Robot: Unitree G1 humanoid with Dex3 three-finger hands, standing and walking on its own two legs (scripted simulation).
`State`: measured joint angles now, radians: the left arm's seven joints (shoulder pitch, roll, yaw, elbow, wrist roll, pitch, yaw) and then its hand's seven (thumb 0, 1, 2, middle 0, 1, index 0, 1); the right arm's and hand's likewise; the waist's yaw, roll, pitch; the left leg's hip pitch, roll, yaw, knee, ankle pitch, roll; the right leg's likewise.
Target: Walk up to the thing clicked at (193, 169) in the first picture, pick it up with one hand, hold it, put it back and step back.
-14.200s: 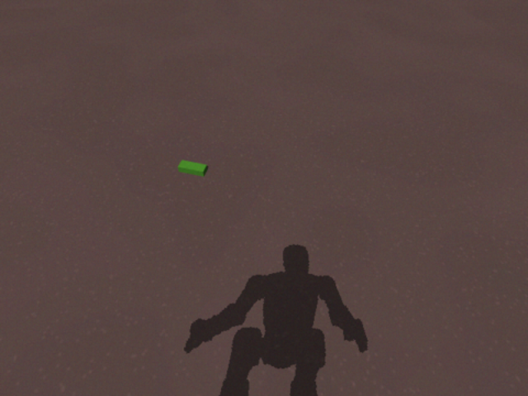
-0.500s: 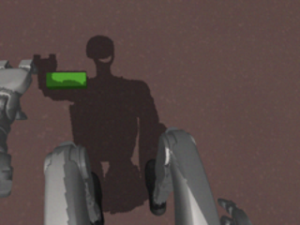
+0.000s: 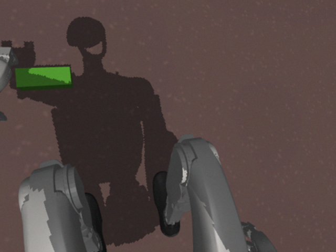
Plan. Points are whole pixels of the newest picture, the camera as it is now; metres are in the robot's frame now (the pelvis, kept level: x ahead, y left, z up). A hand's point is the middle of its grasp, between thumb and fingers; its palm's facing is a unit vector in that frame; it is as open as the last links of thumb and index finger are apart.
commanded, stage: rise first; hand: left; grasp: from above
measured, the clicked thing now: (45, 78) +0.56 +0.22 -0.33
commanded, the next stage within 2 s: none
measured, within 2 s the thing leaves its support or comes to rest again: neither
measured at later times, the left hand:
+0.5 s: hand (5, 88) +0.49 +0.28 -0.20, palm faces -0.48 -0.02 -0.88, open 13.9 cm
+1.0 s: hand (11, 82) +0.51 +0.27 -0.20, palm faces -0.47 -0.02 -0.88, open 13.9 cm
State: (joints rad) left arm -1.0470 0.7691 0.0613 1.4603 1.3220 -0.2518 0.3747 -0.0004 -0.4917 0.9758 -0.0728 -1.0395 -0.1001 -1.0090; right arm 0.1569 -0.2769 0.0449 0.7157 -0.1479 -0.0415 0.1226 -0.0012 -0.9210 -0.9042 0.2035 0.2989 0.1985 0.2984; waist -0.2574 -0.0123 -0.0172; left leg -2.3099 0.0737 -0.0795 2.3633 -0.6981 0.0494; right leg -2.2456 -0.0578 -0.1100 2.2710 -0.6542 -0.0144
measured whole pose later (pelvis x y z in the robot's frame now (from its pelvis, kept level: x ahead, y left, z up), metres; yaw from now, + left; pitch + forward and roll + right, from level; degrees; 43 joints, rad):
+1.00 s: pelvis +0.00 +0.00 -0.02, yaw -2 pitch +35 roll -10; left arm -1.12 0.83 0.04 1.51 1.30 -0.20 0.35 0.00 -0.48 0.96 -0.08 -1.06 -0.10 -1.03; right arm 0.19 -0.28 0.13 0.67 -0.15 -0.04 0.15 0.00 -0.92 -0.90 0.20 0.30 0.20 0.30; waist -0.32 -0.02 0.02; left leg -2.37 0.07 -0.12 2.44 -0.71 0.05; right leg -2.28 -0.05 -0.14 2.32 -0.65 -0.01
